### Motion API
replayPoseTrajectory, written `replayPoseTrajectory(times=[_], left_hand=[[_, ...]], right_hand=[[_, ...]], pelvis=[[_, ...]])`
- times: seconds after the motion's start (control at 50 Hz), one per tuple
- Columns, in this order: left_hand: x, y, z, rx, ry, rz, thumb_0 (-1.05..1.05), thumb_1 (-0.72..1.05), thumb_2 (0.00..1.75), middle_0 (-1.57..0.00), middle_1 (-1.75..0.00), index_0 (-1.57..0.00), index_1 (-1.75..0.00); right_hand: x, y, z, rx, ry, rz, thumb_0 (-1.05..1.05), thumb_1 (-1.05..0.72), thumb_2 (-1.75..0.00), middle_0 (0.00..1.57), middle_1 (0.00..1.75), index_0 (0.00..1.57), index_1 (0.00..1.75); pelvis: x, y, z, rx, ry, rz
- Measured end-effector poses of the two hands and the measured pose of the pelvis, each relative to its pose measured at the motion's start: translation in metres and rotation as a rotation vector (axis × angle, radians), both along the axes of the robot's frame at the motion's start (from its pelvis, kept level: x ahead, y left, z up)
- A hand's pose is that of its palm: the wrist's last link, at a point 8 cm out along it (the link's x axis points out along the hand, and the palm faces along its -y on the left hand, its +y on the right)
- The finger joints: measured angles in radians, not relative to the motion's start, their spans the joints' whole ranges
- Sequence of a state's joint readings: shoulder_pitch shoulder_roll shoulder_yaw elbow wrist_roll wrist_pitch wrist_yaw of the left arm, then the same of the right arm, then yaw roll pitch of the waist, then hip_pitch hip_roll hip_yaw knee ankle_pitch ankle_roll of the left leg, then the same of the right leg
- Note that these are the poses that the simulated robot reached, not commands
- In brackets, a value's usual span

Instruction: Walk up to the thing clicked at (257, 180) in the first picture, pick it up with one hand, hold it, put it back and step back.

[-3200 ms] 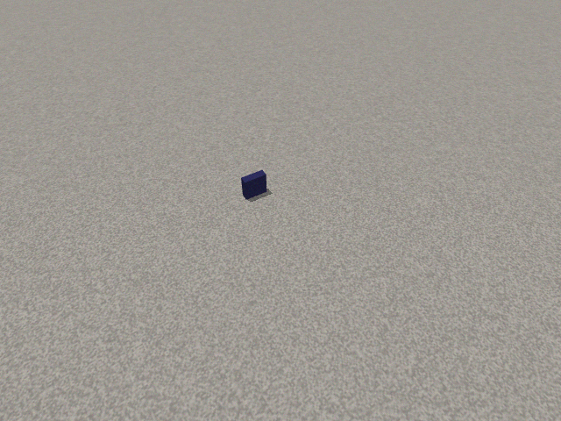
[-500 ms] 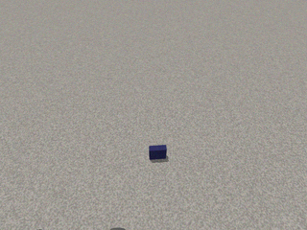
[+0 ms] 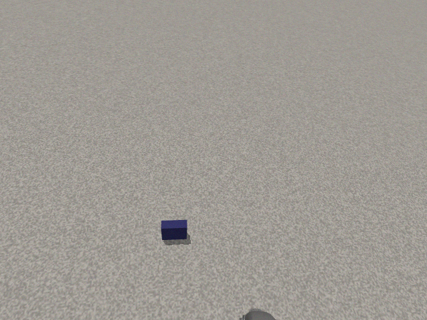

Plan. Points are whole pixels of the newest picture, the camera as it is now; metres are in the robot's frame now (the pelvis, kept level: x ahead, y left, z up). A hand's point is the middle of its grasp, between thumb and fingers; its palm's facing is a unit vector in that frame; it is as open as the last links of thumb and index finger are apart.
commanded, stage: walk up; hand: left
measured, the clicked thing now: (174, 230) +0.64 +0.12 -0.69
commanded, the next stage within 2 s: none
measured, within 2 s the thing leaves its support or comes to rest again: neither
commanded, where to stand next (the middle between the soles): +0.25 -0.15 m, yaw +4 degrees
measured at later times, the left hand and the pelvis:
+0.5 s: hand out of the picture +0.10 +0.12 -0.14, palm faces +0.06 -0.94 -0.34, open 7.4 cm; pelvis +0.13 -0.14 +0.01, yaw +3 degrees
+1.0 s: hand (161, 289) +0.23 +0.10 -0.12, palm faces +0.07 -0.87 -0.49, open 7.4 cm; pelvis +0.18 -0.19 +0.00, yaw +6 degrees
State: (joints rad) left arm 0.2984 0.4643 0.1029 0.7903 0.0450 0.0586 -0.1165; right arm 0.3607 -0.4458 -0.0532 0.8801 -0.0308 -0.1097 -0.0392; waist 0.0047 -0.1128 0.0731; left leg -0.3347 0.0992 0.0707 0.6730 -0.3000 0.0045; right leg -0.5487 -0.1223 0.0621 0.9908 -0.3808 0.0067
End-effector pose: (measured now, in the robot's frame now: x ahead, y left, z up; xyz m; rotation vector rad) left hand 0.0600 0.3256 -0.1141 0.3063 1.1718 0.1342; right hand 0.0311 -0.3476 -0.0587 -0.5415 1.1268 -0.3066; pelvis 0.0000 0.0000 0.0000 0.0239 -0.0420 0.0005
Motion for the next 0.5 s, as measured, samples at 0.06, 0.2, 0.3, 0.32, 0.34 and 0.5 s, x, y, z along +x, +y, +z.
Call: replayPoseTrajectory(times=[0.06, 0.2, 0.3, 0.32, 0.34, 0.5], left_hand=[[0.022, -0.021, 0.006, 0.030, -0.017, -0.002, 0.00, 0.91, 0.90, -0.20, -0.30, -0.20, -0.30], [0.038, -0.079, 0.012, 0.104, -0.062, 0.052, 0.00, 0.91, 0.90, -0.20, -0.30, -0.20, -0.30], [0.028, -0.118, 0.021, 0.081, -0.004, 0.104, 0.00, 0.91, 0.90, -0.20, -0.30, -0.20, -0.30], [0.026, -0.125, 0.021, 0.075, 0.010, 0.111, 0.00, 0.90, 0.90, -0.20, -0.30, -0.20, -0.30], [0.025, -0.130, 0.021, 0.070, 0.023, 0.117, 0.00, 0.90, 0.90, -0.20, -0.30, -0.20, -0.30], [0.035, -0.160, 0.007, 0.039, 0.119, 0.158, 0.00, 0.90, 0.90, -0.21, -0.30, -0.21, -0.30]], right_hand=[[0.008, -0.040, -0.005, -0.006, 0.015, -0.010, 0.00, -0.90, -0.90, 0.21, 0.31, 0.21, 0.30], [0.057, -0.118, -0.035, -0.006, 0.049, -0.045, 0.00, -0.90, -0.90, 0.21, 0.30, 0.21, 0.30], [0.113, -0.119, -0.031, 0.081, 0.009, 0.036, 0.00, -0.91, -0.90, 0.20, 0.30, 0.20, 0.30], [0.123, -0.117, -0.030, 0.098, 0.006, 0.053, 0.00, -0.91, -0.90, 0.20, 0.30, 0.20, 0.30], [0.133, -0.115, -0.028, 0.114, 0.004, 0.069, 0.00, -0.91, -0.90, 0.21, 0.30, 0.20, 0.30], [0.214, -0.098, -0.028, 0.174, -0.013, 0.147, 0.00, -0.90, -0.90, 0.21, 0.30, 0.21, 0.30]], pelvis=[[0.014, -0.031, -0.005, 0.000, 0.006, -0.002], [0.050, -0.097, -0.018, -0.024, 0.002, 0.012], [0.077, -0.121, -0.001, -0.030, 0.007, 0.022], [0.082, -0.125, 0.001, -0.030, 0.009, 0.024], [0.088, -0.129, 0.004, -0.029, 0.011, 0.025], [0.133, -0.145, 0.005, -0.030, 0.015, 0.052]])
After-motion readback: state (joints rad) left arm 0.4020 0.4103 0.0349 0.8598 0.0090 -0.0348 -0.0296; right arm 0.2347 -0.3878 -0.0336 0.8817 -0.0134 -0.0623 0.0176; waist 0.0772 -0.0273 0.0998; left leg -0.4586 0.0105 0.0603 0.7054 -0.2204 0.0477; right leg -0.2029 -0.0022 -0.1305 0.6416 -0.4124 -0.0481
